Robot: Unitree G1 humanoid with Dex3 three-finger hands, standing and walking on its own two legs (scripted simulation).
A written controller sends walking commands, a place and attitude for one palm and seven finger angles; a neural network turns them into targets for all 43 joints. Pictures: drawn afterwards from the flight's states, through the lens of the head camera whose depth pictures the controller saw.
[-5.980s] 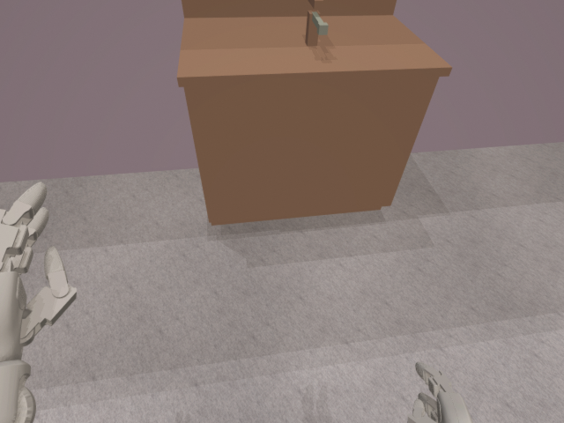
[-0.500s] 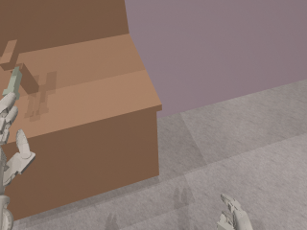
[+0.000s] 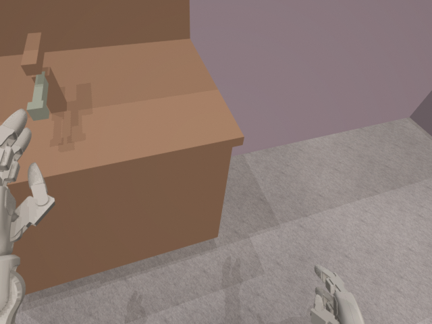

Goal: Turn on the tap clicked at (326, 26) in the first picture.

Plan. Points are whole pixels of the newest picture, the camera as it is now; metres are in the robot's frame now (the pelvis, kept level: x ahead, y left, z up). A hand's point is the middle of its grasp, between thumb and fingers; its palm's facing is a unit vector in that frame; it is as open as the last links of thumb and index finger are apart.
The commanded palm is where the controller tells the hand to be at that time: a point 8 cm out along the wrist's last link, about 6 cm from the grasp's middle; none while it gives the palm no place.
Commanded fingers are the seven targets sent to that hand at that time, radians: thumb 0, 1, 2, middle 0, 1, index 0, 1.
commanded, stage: come to a stop and stand still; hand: left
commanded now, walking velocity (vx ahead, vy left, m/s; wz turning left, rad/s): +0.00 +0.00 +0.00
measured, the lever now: (38, 110) +0.46 +0.40 +0.11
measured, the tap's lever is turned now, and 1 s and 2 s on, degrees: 0 0 0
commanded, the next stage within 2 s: look again from close up in 0.36 s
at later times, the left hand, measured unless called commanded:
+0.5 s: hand (29, 217) +0.21 +0.26 +0.16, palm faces +0.43 -0.84 -0.34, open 7.4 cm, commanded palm +0.15 +0.29 +0.18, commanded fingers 0.00 0.90 0.90 -0.20 -0.30 -0.20 -0.30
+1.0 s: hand (52, 202) +0.24 +0.25 +0.15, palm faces +0.40 -0.84 -0.37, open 7.4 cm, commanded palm +0.18 +0.28 +0.18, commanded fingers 0.00 0.90 0.90 -0.20 -0.30 -0.20 -0.30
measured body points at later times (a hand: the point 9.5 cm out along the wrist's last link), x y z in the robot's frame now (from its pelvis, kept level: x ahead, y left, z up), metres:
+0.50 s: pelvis +0.00 +0.01 +0.01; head +0.00 +0.03 +0.46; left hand +0.18 +0.30 +0.18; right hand +0.19 -0.20 -0.05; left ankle +0.03 +0.08 -0.74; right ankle +0.02 -0.12 -0.74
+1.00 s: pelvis +0.03 -0.01 +0.01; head +0.04 +0.00 +0.46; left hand +0.21 +0.29 +0.17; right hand +0.21 -0.23 -0.07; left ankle +0.03 +0.08 -0.74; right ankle +0.02 -0.12 -0.74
